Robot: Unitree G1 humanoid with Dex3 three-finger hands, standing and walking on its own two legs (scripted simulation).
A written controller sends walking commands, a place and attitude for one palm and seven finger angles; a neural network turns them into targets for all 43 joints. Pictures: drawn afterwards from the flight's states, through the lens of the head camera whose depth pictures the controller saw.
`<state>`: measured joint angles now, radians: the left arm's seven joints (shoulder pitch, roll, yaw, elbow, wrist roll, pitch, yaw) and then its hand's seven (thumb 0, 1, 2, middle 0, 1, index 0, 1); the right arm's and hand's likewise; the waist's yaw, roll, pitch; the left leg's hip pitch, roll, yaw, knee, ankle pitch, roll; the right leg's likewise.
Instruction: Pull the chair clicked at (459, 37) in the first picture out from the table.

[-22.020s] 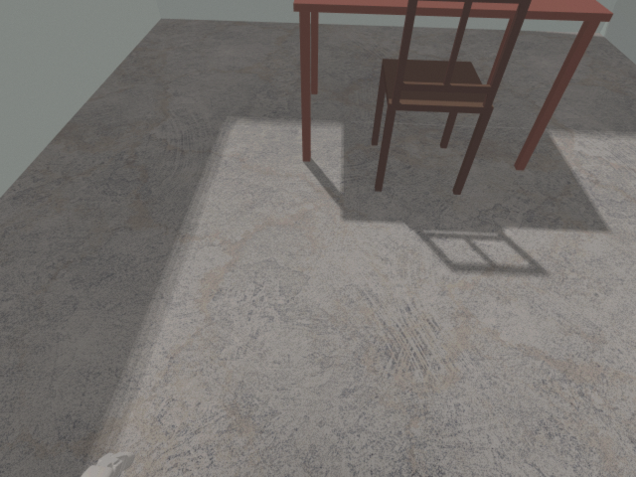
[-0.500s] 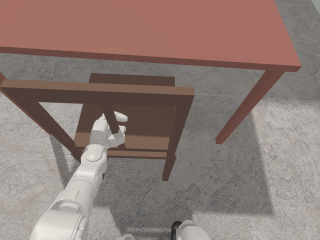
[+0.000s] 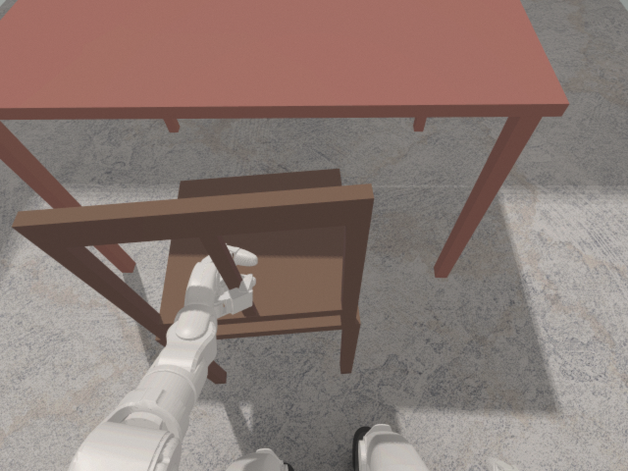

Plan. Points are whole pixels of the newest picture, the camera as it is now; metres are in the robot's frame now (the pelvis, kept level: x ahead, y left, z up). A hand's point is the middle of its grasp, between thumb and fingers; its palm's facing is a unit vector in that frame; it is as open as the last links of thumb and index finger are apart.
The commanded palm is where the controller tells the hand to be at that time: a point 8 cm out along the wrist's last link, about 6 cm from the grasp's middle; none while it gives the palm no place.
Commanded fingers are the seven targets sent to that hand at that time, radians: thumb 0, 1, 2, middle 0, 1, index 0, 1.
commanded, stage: step backward, pulling the chair out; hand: left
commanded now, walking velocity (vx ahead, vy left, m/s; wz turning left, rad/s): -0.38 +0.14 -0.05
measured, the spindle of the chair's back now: (233, 279) +0.38 +0.13 -0.06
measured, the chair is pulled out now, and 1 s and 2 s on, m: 0.14 0.22 0.39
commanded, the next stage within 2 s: none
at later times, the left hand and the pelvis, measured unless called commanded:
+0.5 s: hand (239, 347) +0.28 +0.11 -0.06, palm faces -0.07 -0.98 -0.16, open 5.3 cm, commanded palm +0.29 +0.16 -0.05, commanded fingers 0.00 0.90 0.90 -0.50 -1.45 -0.50 -1.45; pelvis -0.06 +0.02 +0.00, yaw +1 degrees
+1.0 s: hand (233, 353) +0.27 +0.12 -0.06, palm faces -0.08 -0.98 -0.18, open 5.4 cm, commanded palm +0.26 +0.18 -0.05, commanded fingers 0.00 0.90 0.90 -0.50 -1.45 -0.50 -1.45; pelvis -0.10 +0.02 +0.00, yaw +1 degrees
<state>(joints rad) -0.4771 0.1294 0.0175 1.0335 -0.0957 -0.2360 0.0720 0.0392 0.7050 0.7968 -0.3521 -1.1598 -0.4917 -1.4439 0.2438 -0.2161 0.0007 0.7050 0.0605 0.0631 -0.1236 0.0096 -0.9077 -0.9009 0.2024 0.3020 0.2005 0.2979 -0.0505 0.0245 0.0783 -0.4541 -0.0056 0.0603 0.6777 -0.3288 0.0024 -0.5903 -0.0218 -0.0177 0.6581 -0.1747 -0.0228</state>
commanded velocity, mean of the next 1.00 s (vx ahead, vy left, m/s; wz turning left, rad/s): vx -0.38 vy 0.02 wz -0.08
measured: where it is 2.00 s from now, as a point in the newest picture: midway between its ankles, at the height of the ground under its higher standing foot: outside the picture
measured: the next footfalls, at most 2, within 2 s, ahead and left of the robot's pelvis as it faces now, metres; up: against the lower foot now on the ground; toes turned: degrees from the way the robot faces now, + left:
left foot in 0.20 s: -0.05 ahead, +0.15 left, +0.00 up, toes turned +4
right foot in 0.88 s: -0.02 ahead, -0.10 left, +0.00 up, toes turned -4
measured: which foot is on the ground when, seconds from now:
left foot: down 0.00-0.04, up 0.06-0.18, down 0.20-1.00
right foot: down 0.00-0.78, up 0.80-0.86, down 0.88-1.00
